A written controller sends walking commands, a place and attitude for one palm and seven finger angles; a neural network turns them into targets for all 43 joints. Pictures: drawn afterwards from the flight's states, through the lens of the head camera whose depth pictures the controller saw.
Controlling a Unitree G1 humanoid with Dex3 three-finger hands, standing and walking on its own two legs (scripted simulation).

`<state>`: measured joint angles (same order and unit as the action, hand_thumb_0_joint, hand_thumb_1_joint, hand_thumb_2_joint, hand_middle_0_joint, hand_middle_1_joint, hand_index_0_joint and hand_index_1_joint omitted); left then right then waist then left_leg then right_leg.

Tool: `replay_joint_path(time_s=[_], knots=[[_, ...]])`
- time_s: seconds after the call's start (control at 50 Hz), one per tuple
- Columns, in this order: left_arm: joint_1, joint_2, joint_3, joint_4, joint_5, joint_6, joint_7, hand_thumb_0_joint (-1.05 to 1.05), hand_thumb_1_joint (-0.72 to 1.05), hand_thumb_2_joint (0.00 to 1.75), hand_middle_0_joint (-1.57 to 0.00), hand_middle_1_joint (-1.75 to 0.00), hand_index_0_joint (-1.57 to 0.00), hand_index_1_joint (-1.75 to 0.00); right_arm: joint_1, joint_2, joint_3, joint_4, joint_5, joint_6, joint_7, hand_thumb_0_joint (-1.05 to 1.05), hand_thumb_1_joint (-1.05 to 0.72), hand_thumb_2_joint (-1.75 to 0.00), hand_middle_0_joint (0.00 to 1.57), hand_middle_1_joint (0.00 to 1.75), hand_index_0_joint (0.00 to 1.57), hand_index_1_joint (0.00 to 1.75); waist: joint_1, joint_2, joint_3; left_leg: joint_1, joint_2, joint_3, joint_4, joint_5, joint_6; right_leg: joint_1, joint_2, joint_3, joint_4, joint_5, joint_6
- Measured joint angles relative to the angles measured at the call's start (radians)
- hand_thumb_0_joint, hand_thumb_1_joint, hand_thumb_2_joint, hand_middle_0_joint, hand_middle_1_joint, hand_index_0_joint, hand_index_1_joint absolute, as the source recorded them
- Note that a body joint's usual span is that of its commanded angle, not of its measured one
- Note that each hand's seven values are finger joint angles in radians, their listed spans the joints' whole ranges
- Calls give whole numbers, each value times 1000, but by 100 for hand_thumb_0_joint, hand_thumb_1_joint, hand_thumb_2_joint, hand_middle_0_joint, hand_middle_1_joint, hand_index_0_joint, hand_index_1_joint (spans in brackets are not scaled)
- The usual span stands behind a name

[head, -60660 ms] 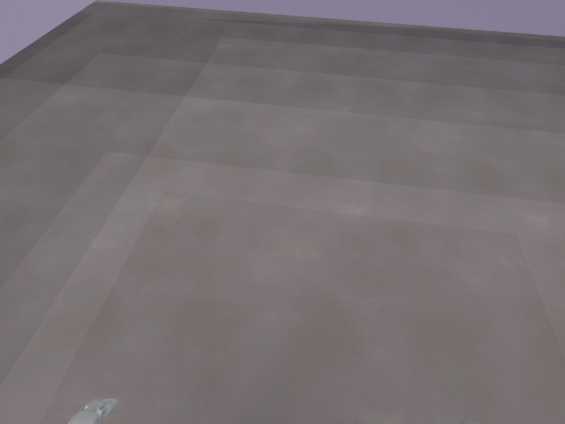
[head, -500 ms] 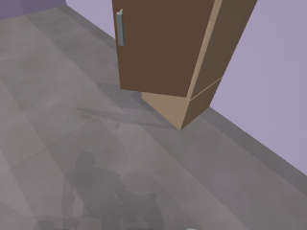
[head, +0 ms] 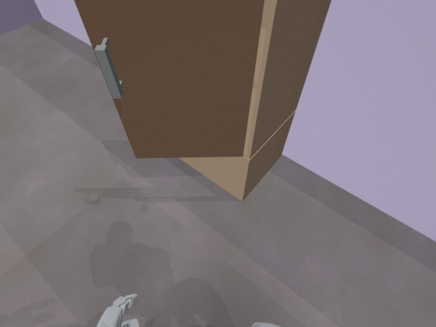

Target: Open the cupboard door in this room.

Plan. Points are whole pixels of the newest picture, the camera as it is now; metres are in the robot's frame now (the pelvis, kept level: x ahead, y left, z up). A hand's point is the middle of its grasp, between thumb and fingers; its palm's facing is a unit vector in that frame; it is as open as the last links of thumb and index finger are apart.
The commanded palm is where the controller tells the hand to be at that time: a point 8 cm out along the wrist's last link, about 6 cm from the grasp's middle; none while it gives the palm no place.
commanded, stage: take the last steps up to it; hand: left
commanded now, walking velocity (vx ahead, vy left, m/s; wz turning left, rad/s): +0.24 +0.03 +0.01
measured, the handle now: (111, 68) +0.72 +0.29 +0.06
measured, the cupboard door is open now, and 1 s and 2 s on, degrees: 40 40 40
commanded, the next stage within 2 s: come to a stop and stand still in 0.20 s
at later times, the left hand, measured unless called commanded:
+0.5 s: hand (114, 325) +0.15 +0.22 -0.17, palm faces +0.05 -0.99 -0.14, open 7.4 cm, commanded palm none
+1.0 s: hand (142, 291) +0.21 +0.17 -0.14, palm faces -0.02 -0.97 -0.24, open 7.4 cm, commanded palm none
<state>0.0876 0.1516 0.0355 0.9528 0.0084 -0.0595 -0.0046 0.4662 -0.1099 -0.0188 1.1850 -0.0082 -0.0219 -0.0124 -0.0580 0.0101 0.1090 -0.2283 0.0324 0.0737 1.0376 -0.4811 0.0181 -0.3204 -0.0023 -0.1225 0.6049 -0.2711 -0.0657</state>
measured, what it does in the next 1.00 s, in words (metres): walks ahead: left foot, then right foot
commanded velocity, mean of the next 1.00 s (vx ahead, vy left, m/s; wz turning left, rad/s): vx -0.04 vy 0.03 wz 0.00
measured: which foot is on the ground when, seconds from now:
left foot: up 0.00-0.28, down 0.30-0.78, up 0.80-1.00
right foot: down 0.00-0.30, up 0.32-0.76, down 0.78-1.00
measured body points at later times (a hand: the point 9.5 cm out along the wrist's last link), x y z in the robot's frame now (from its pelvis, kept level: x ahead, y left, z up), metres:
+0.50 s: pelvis +0.15 +0.05 +0.01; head +0.19 +0.08 +0.46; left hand +0.15 +0.27 -0.16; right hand +0.24 -0.18 -0.13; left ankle +0.19 +0.13 -0.73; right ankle +0.12 -0.09 -0.68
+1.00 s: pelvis +0.13 -0.02 +0.02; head +0.16 -0.04 +0.47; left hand +0.21 +0.22 -0.12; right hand +0.15 -0.27 -0.15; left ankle +0.11 +0.11 -0.68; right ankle +0.12 -0.13 -0.73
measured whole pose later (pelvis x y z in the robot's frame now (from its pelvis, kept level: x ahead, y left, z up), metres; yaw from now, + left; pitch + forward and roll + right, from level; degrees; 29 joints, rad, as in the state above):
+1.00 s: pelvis +0.13 -0.02 +0.02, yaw -2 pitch +0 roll +2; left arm 0.19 0.16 0.02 0.99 0.02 0.01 0.02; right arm 0.21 -0.23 -0.07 1.05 -0.01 0.07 0.00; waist -0.01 0.01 0.06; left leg -0.36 0.00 0.03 0.87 -0.45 -0.06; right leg -0.21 -0.06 -0.04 0.48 -0.27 0.00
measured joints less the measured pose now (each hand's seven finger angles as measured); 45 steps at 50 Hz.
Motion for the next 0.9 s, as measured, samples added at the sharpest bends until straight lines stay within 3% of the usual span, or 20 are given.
replay_joint_path(time_s=[0.06, 0.12, 0.2, 0.28, 0.34, 0.38, 0.52, 0.64, 0.74, 0.78, 0.84, 0.9], knots=[[61, -11, 19, 23, -14, -4, 21, -1, 92, 90, -20, -29, -20, -30, -74, -11, -14, -39, -7, 12, 3, 1, -91, -90, 21, 30, 20, 30, 7, 3, -6, -163, 36, -29, 82, 79, -16, 71, 15, -2, -99, 20, 15], [104, 21, 33, 49, -7, -10, 28, -3, 96, 90, -21, -29, -20, -30, -146, -17, -22, -86, -13, 5, 7, 1, -91, -90, 20, 30, 20, 30, 18, -6, -22, -249, 67, -30, -46, 141, -35, 127, 19, -4, -180, 33, 14], [164, 33, 27, 101, 4, -6, 16, -2, 95, 90, -20, -29, -20, -30, -229, -47, -35, -119, -16, -4, 4, 2, -93, -90, 20, 30, 20, 30, 51, -13, -43, -253, 66, -12, -274, 191, -48, 186, 9, 6, -213, 6, 34], [235, 26, 18, 144, 5, 8, 9, -1, 93, 90, -20, -29, -20, -30, -280, -81, -36, -139, -16, -22, 13, 2, -94, -90, 20, 30, 20, 30, 81, -19, -63, -168, 33, 16, -468, 271, -43, 230, -8, 18, -161, -74, 69], [262, 27, 12, 166, 0, 35, 9, 0, 92, 90, -20, -29, -20, -30, -307, -78, -29, -161, -26, -43, 7, 1, -93, -90, 20, 30, 20, 30, 88, -49, -67, -147, 6, 43, -443, 286, 28, 153, -37, 44, 90, -203, 63], [252, 28, 4, 172, 0, 52, 16, 0, 92, 90, -20, -29, -20, -30, -317, -65, -15, -174, -26, -42, -5, 1, -92, -90, 20, 30, 20, 30, 90, -62, -61, -122, -4, 57, -449, 253, 43, 75, -38, 63, 260, -243, 63], [157, 18, 0, 105, 0, 95, 20, 1, 91, 90, -20, -29, -20, -30, -356, -29, 4, -169, -8, 2, -38, 0, -93, -90, 21, 30, 20, 30, 89, -42, -17, -68, -1, 52, -550, 287, 42, -64, -42, 85, 285, -213, 97], [96, 47, 24, 42, 8, 122, 23, 1, 91, 90, -20, -29, -20, -30, -360, -51, -20, -173, -15, 32, -36, -1, -93, -90, 21, 30, 21, 30, 72, -19, -5, -79, 39, 48, -544, 286, 18, -113, -24, 104, 345, -199, 104], [68, 61, 26, 9, 6, 112, 25, 1, 91, 90, -20, -29, -20, -30, -331, -84, -41, -170, -17, 47, -27, 0, -91, -90, 21, 30, 20, 30, 56, 9, -11, -104, 64, 36, -508, 279, -16, -5, -29, 82, 123, -112, 91], [81, 73, 21, -5, 10, 91, 26, 1, 91, 90, -20, -29, -20, -30, -306, -91, -47, -169, -10, 53, -19, 0, -91, -90, 21, 30, 20, 30, 57, -6, -31, -128, 54, 44, -464, 260, -34, 71, -46, 89, -39, -32, 86], [81, 48, 2, 16, 15, 78, 30, 1, 91, 90, -20, -29, -20, -30, -295, -121, -56, -161, -3, 80, -8, 0, -91, -90, 21, 30, 20, 30, 45, 28, -31, -173, 25, -25, -305, 52, -45, 72, -36, 80, -26, -77, 72], [93, 25, -12, 27, 13, 73, 29, 1, 90, 90, -20, -29, -20, -30, -281, -128, -55, -149, -4, 93, -3, 1, -91, -90, 20, 30, 20, 30, 41, 27, -39, -185, -15, -44, -168, 12, -57, 92, -43, 84, -65, -37, 65]])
